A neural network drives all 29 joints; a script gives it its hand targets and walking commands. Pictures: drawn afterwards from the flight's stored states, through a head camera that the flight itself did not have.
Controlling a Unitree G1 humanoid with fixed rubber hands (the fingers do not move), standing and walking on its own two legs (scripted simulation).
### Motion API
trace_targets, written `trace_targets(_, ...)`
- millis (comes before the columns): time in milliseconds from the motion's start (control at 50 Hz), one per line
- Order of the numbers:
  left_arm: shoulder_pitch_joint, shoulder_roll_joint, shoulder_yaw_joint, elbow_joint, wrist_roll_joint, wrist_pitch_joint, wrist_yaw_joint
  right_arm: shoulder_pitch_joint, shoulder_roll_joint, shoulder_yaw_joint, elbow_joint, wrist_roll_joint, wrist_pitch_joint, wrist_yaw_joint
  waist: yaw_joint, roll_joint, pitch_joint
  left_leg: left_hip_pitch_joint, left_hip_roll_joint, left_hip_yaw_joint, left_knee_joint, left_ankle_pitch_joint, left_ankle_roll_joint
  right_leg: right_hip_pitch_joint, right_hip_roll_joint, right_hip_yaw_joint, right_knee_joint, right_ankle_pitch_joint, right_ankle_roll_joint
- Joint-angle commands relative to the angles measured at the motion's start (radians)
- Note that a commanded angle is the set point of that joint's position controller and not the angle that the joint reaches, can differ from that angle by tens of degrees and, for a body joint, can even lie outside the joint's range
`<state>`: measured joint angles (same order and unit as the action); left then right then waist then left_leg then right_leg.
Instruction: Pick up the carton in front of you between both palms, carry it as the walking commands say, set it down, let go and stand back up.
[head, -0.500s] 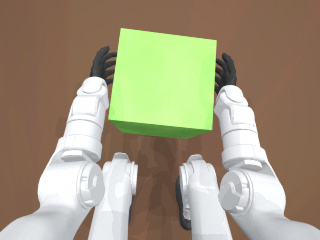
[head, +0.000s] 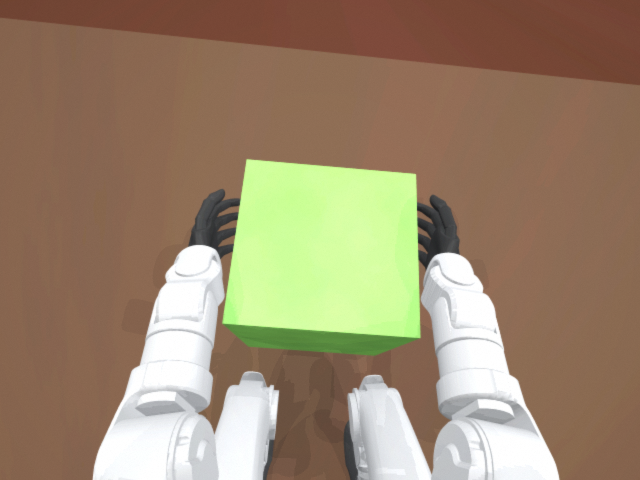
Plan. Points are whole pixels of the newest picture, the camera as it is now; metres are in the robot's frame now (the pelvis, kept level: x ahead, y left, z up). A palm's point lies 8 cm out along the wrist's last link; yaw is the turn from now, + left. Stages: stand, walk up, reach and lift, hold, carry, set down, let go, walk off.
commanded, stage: reach and lift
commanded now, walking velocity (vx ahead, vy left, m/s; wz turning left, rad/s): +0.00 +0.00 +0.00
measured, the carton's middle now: (320, 272) +0.41 +0.00 -0.11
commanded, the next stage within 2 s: hold in 1.84 s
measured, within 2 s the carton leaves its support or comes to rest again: neither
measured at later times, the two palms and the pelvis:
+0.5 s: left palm (161, 225) +0.37 +0.15 +0.12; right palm (508, 227) +0.38 -0.15 +0.12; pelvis +0.05 +0.00 +0.14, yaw +0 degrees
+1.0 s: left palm (95, 195) +0.34 +0.15 +0.22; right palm (596, 196) +0.35 -0.15 +0.22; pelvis +0.05 +0.00 +0.19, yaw +0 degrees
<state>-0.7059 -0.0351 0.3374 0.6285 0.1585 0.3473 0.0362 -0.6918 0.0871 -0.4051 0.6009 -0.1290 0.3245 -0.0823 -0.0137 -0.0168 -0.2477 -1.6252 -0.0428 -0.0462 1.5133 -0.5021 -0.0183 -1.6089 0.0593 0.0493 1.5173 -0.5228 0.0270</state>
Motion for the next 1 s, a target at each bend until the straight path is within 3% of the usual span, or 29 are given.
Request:
trace_targets(0, -0.568, -1.095, -0.567, -0.019, -0.14, -0.02, -0.213, -0.547, 1.074, 0.606, 0.048, 0.115, 0.008, 0.257, 0.008, 0.037, -0.722, 0.597, -0.126, 0.038, -0.242, 0.207, 0.004, 0.434, 0.124, -0.057, -0.244, 0.189, -0.007)
trace_targets(380, -0.255, -1.094, -0.606, -0.088, -0.107, -0.014, -0.229, -0.219, 1.101, 0.648, 0.01, 0.066, 0.023, 0.27, 0.014, 0.018, -0.44, 1.03, -0.088, -0.028, -0.636, 0.357, 0.027, 0.941, 0.077, 0.032, -0.65, 0.363, -0.026)
trace_targets(660, -0.08, -1.092, -0.672, -0.228, -0.126, 0.126, -0.254, -0.039, 1.086, 0.717, -0.118, 0.08, 0.159, 0.297, 0.017, 0.016, -0.192, 1.404, -0.056, -0.04, -0.945, 0.519, 0.022, 1.317, 0.037, 0.049, -0.963, 0.53, -0.027)
trace_targets(740, -0.065, -1.08, -0.687, -0.283, -0.13, 0.184, -0.26, -0.018, 1.084, 0.724, -0.163, 0.088, 0.212, 0.308, 0.015, 0.014, -0.108, 1.483, -0.046, -0.04, -1.029, 0.507, 0.022, 1.397, 0.027, 0.048, -1.045, 0.52, -0.027)
trace_targets(840, -0.06, -1.057, -0.6, -0.251, -0.092, 0.239, -0.268, -0.026, 1.042, 0.641, -0.139, 0.049, 0.267, 0.322, 0.019, 0.014, 0.059, 1.498, -0.038, -0.035, -1.102, 0.372, 0.027, 1.404, 0.019, 0.042, -1.118, 0.379, -0.034)
trace_targets(900, -0.107, -1.049, -0.537, -0.211, -0.061, 0.247, -0.278, -0.075, 1.027, 0.577, -0.1, 0.017, 0.272, 0.334, 0.018, 0.017, 0.11, 1.486, -0.034, -0.029, -1.115, 0.285, 0.031, 1.384, 0.018, 0.033, -1.131, 0.288, -0.041)
trace_targets(980, -0.201, -1.077, -0.549, -0.227, -0.073, 0.236, -0.29, -0.171, 1.05, 0.589, -0.121, 0.024, 0.258, 0.346, 0.016, 0.017, 0.052, 1.508, -0.031, -0.023, -1.11, 0.271, 0.032, 1.404, 0.018, 0.025, -1.126, 0.278, -0.045)
